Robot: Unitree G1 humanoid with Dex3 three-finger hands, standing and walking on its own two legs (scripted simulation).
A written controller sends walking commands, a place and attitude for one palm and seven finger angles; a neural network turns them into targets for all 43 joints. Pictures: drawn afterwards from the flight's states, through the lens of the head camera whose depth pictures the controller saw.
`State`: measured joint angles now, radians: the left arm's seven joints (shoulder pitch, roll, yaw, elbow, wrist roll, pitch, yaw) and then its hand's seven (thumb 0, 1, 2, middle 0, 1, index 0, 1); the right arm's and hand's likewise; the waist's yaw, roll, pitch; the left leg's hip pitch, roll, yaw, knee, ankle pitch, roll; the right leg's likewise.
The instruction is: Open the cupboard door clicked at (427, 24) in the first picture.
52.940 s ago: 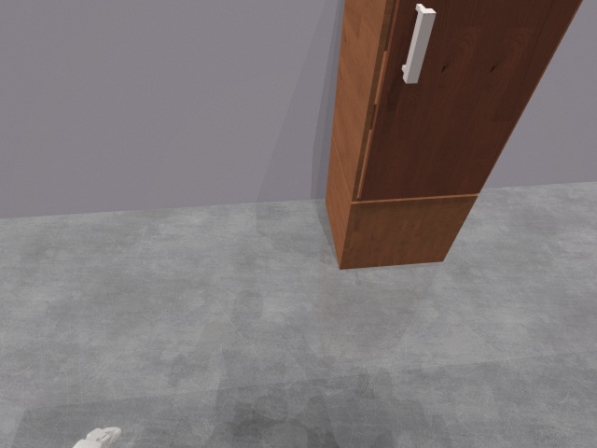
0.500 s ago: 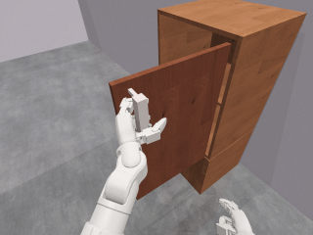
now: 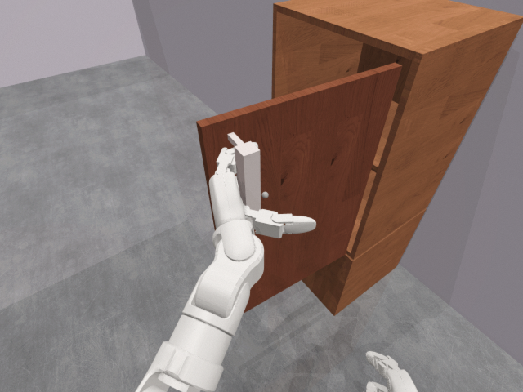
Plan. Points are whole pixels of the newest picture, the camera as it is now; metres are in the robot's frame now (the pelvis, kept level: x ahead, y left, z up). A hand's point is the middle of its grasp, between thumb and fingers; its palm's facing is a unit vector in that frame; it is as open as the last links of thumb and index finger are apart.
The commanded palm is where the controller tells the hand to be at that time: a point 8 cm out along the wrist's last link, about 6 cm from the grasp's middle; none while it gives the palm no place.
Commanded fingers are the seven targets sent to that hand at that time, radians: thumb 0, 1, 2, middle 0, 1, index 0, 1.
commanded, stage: slide the hand sideways off the handle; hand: left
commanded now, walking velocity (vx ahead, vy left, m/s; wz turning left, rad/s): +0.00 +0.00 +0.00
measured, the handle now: (242, 179) +0.39 +0.08 +0.15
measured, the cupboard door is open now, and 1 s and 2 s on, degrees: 86 89 89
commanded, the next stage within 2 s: draw the hand back to the body in 1.28 s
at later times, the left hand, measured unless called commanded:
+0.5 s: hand (263, 215) +0.31 +0.04 +0.15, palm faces -0.10 -0.99 -0.03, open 15.9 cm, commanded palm +0.28 +0.08 +0.15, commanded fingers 0.00 -0.50 0.30 -0.15 -0.30 -0.15 -0.30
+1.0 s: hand (230, 245) +0.26 +0.07 +0.15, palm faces -0.06 -1.00 -0.05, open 16.2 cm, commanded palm +0.23 +0.13 +0.15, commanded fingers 0.00 -0.50 0.30 -0.15 -0.30 -0.15 -0.30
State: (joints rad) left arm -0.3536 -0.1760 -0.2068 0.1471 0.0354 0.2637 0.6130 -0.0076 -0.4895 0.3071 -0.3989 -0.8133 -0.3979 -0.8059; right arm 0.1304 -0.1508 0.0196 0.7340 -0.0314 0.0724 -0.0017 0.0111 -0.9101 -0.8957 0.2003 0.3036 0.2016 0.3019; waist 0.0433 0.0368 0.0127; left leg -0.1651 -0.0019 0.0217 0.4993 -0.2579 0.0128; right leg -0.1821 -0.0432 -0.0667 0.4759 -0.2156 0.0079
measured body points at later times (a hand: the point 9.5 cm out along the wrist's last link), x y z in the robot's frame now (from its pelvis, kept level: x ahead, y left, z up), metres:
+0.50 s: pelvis +0.00 -0.01 +0.00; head -0.03 -0.03 +0.45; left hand +0.31 +0.09 +0.16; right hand +0.19 -0.20 -0.09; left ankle +0.01 +0.11 -0.74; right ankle +0.03 -0.13 -0.74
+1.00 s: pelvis +0.03 -0.03 +0.00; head +0.00 -0.06 +0.45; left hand +0.26 +0.13 +0.15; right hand +0.24 -0.24 -0.07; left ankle +0.01 +0.11 -0.74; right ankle +0.03 -0.13 -0.74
